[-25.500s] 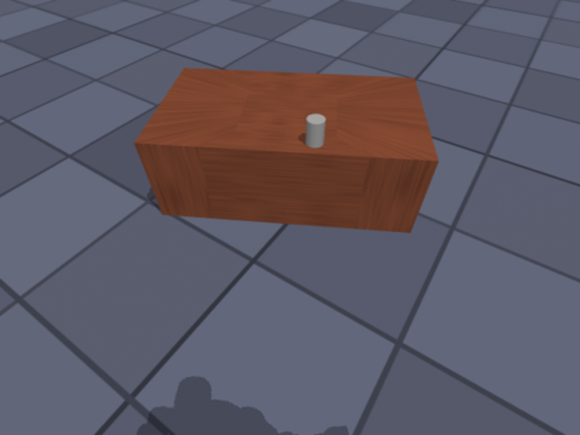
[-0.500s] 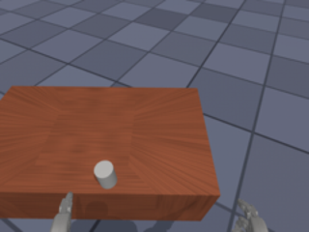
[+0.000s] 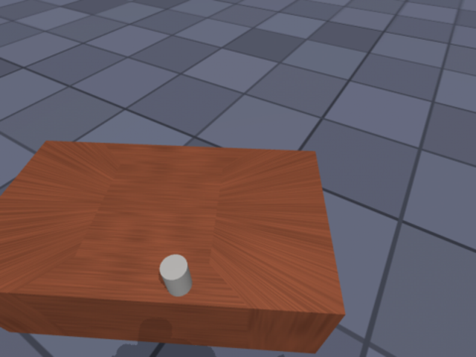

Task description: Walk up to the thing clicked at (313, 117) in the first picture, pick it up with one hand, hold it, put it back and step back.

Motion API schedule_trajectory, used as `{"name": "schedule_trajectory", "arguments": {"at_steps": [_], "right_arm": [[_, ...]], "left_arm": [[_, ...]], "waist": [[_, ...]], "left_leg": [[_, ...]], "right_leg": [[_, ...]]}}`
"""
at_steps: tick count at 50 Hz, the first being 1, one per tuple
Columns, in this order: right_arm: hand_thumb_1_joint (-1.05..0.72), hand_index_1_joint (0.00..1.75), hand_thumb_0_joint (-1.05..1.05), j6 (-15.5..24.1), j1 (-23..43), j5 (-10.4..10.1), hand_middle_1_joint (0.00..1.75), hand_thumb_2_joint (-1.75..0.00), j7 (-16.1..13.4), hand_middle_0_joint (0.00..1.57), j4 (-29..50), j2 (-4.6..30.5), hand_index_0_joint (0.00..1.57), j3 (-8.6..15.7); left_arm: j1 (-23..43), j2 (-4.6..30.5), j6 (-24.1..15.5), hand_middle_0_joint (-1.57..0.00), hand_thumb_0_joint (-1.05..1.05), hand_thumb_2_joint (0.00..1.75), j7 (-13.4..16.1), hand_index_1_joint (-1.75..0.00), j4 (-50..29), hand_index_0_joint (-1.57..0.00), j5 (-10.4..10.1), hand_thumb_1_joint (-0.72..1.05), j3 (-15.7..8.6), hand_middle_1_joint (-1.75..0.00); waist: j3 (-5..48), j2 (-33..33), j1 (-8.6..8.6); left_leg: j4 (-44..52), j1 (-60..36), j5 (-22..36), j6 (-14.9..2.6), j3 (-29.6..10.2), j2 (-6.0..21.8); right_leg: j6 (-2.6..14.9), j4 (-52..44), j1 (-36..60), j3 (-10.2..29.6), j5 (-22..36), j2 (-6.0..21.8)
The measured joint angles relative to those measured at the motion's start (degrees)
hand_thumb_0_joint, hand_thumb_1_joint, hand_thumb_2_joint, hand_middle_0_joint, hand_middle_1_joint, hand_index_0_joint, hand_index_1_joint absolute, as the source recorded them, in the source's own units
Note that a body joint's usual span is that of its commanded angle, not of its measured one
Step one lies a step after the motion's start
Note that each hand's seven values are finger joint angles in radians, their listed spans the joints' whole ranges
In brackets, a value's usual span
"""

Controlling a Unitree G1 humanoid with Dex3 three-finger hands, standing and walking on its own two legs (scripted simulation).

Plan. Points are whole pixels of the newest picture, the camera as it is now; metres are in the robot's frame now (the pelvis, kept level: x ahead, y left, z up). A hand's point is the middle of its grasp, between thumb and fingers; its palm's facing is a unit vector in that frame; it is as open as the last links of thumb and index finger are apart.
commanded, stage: stand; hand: left
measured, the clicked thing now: (176, 275) +0.40 +0.19 -0.28
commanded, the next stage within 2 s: none
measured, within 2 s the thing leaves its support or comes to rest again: neither
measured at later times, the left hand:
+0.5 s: hand out of the picture +0.03 +0.24 -0.14, palm faces -0.02 -0.94 -0.35, open 7.4 cm
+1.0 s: hand out of the picture +0.07 +0.24 -0.13, palm faces -0.03 -0.94 -0.34, open 7.4 cm
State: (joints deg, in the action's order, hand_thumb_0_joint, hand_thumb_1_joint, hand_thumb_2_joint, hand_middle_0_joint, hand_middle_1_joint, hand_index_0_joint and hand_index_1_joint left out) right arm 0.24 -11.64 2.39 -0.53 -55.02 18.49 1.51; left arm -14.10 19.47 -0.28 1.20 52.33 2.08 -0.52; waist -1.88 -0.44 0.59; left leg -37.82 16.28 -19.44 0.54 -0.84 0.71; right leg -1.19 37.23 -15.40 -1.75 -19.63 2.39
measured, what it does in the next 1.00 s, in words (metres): stands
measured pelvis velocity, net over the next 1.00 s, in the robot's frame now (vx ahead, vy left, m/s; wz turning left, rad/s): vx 0.00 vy -0.01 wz -0.01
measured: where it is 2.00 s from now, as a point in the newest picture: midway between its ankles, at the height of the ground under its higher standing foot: outside the picture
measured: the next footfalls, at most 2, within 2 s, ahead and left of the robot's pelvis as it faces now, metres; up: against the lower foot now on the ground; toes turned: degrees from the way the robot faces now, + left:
none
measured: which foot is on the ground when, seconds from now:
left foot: down 0.00-1.00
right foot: down 0.00-1.00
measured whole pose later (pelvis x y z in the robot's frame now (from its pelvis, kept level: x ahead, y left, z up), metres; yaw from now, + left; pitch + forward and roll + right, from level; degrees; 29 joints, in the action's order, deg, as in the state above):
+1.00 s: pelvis +0.00 -0.01 +0.02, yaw +0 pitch -3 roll +0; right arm 0.4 -6.9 1.0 -0.3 -66.0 19.2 -0.1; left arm -6.3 18.6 -0.8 0.1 66.8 1.0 0.1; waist -3.2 -0.8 0.2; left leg -18.9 5.8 -10.0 1.5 -0.6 1.4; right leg -0.8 19.3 -5.5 -1.9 -10.6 1.4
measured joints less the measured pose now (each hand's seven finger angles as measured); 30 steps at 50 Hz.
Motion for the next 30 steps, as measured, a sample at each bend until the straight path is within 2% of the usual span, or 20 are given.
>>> {"name": "schedule_trajectory", "arguments": {"at_steps": [5, 10, 30], "right_arm": [[-0.91, 0.30, 0.01, -0.19, 0.79, -0.41, 0.30, -0.90, 0.08, 0.20, -3.28, -0.78, 0.20, -0.75], [-0.91, 0.30, 0.01, -0.07, 1.59, -0.77, 0.30, -0.90, 0.29, 0.20, -5.79, -1.06, 0.20, -1.11], [-0.91, 0.30, 0.01, -0.42, 2.97, -1.22, 0.30, -0.90, 0.50, 0.20, -10.54, 0.53, 0.20, -0.97]], "left_arm": [[1.53, -0.60, 0.05, -0.20, 0.00, 0.85, -0.21, -0.29, 4.10, -0.20, -0.26, 0.69, 0.57, -0.29], [2.70, -0.92, -0.15, -0.21, 0.00, 0.88, -0.55, -0.30, 7.53, -0.20, -0.40, 0.83, 0.97, -0.29], [5.22, -0.61, -0.39, -0.21, 0.00, 0.89, -0.90, -0.30, 14.03, -0.20, -0.54, 0.91, 0.76, -0.30]], "waist": [[-0.30, -0.10, -0.15], [-0.60, -0.22, -0.34], [-1.62, -0.55, -0.33]], "left_leg": [[5.24, -3.22, 2.99, 0.12, -0.15, -0.05], [9.77, -5.73, 5.66, 0.26, -0.24, -0.02], [16.18, -8.66, 9.33, 0.88, -0.32, 0.65]], "right_leg": [[0.00, -5.23, 3.29, -0.28, 2.90, -0.02], [0.06, -9.56, 5.75, -0.47, 5.43, -0.11], [0.49, -15.79, 8.54, -0.67, 9.01, -0.86]]}}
